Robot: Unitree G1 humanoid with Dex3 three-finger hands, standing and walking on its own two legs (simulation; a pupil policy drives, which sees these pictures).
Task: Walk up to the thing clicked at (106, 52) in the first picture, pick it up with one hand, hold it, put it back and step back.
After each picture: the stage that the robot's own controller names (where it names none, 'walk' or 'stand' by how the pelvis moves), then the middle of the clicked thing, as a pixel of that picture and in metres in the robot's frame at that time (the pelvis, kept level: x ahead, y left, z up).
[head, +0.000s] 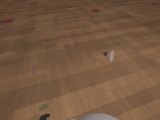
stand; (105, 53) +1.50 -0.36 -0.72
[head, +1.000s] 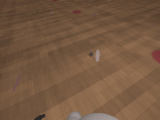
walk; (91, 53) +1.42 +0.05 -0.70
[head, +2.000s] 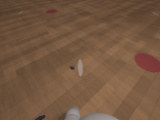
walk; (72, 66) +0.94 +0.35 -0.71
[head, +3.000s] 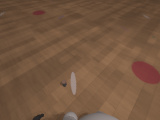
walk; (64, 83) +0.60 +0.35 -0.70
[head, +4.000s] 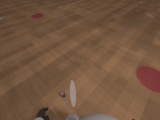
stand; (62, 94) +0.43 +0.36 -0.71
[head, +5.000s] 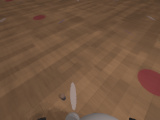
stand; (63, 97) +0.41 +0.35 -0.71
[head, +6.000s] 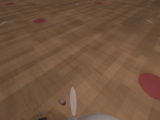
stand; (62, 102) +0.37 +0.34 -0.72
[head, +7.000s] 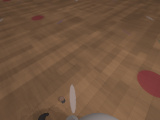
stand; (62, 99) +0.38 +0.35 -0.72
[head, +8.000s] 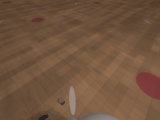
stand; (62, 101) +0.38 +0.34 -0.72
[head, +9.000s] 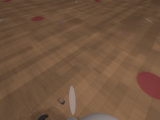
stand; (62, 101) +0.37 +0.34 -0.72
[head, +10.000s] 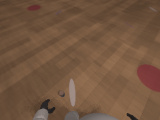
go down; (62, 93) +0.39 +0.34 -0.71
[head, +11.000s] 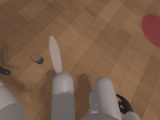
go down; (38, 59) +0.41 +0.44 -0.32
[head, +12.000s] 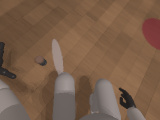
close in; (41, 61) +0.41 +0.44 -0.34
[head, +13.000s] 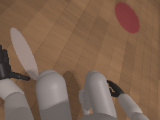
close in; out of the picture +0.33 +0.49 -0.22
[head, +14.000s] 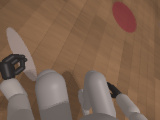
lift; out of the picture +0.32 +0.50 -0.22
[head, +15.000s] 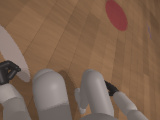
lift; out of the picture +0.31 +0.50 -0.22
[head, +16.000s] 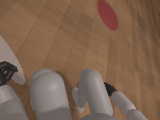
lift; out of the picture +0.30 +0.50 -0.21
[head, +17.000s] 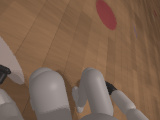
lift; out of the picture +0.29 +0.50 -0.20
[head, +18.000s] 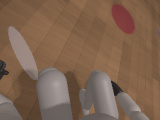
lift; out of the picture +0.31 +0.50 -0.21
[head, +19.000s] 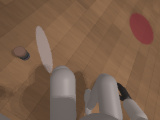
go down; (22, 53) +0.35 +0.48 -0.26
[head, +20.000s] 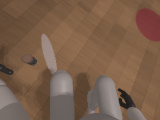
go down; (30, 60) +0.37 +0.47 -0.30
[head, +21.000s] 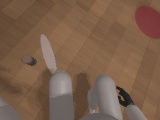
go down; (29, 60) +0.37 +0.47 -0.30
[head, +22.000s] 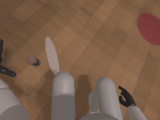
go down; (34, 61) +0.37 +0.46 -0.30
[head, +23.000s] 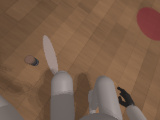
go down; (32, 61) +0.37 +0.46 -0.31
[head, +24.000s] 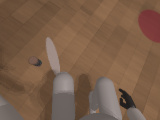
go down; (35, 61) +0.38 +0.46 -0.33
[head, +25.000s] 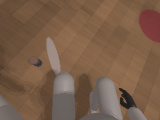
go down; (36, 61) +0.38 +0.45 -0.32
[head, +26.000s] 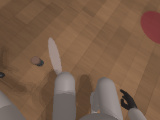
approach; (37, 61) +0.38 +0.45 -0.32
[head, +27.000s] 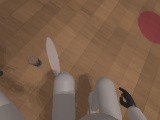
approach; (35, 61) +0.38 +0.45 -0.32
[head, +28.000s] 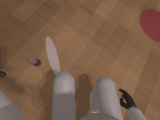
approach; (35, 61) +0.37 +0.46 -0.31
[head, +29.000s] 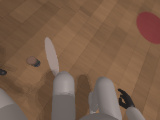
approach; (34, 61) +0.37 +0.46 -0.31
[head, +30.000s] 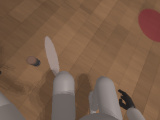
approach; (34, 61) +0.37 +0.46 -0.31
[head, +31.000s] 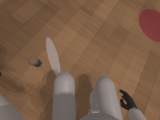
approach; (35, 62) +0.37 +0.46 -0.31
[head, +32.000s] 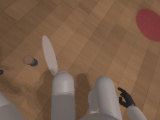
approach; (31, 61) +0.36 +0.46 -0.30
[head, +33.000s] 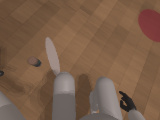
approach; (35, 62) +0.37 +0.46 -0.31
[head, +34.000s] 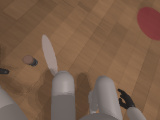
approach; (31, 61) +0.36 +0.46 -0.29
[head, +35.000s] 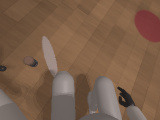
approach; (31, 62) +0.37 +0.46 -0.30
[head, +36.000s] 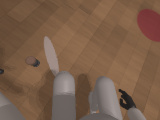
approach; (33, 61) +0.37 +0.46 -0.30
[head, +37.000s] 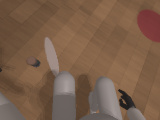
approach; (34, 62) +0.37 +0.46 -0.31
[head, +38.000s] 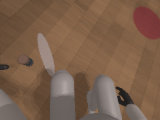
approach; (26, 60) +0.35 +0.47 -0.28
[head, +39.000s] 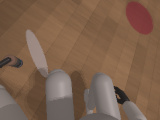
close in; (14, 61) +0.33 +0.48 -0.25
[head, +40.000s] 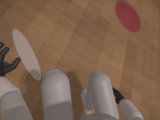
lift; out of the picture +0.31 +0.49 -0.22
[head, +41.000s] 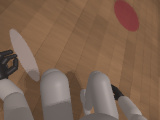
lift; out of the picture +0.30 +0.49 -0.22
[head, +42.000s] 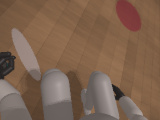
lift; out of the picture +0.31 +0.49 -0.22
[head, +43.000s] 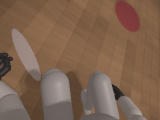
lift; out of the picture +0.30 +0.49 -0.22
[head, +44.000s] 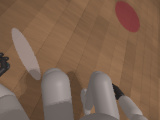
lift; out of the picture +0.31 +0.49 -0.22
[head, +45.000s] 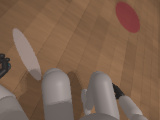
lift; (0, 65) +0.30 +0.49 -0.22
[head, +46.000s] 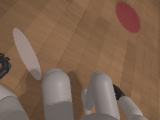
lift; (0, 64) +0.30 +0.49 -0.22
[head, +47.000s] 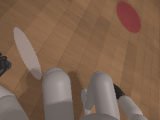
lift; (0, 63) +0.31 +0.49 -0.22
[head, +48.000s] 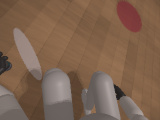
lift; (0, 64) +0.30 +0.49 -0.22
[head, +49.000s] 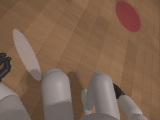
lift; (0, 65) +0.30 +0.49 -0.22
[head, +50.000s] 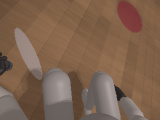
lift; (1, 64) +0.30 +0.49 -0.22
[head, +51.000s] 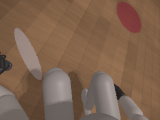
stand; (1, 64) +0.31 +0.49 -0.22
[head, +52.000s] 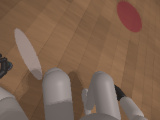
lift; (1, 64) +0.31 +0.49 -0.22
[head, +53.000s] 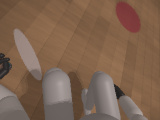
lift; (1, 64) +0.30 +0.49 -0.22
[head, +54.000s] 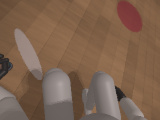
lift; (2, 64) +0.30 +0.49 -0.22
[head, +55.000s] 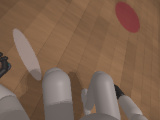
lift; (0, 65) +0.30 +0.49 -0.22
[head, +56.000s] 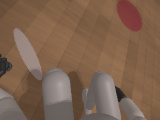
lift; (1, 65) +0.30 +0.49 -0.22
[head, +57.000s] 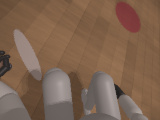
stand; (1, 65) +0.31 +0.49 -0.22
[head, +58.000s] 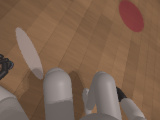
lift; (3, 63) +0.30 +0.49 -0.22
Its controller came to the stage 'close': yes
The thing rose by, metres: 0.00
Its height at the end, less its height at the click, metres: +0.00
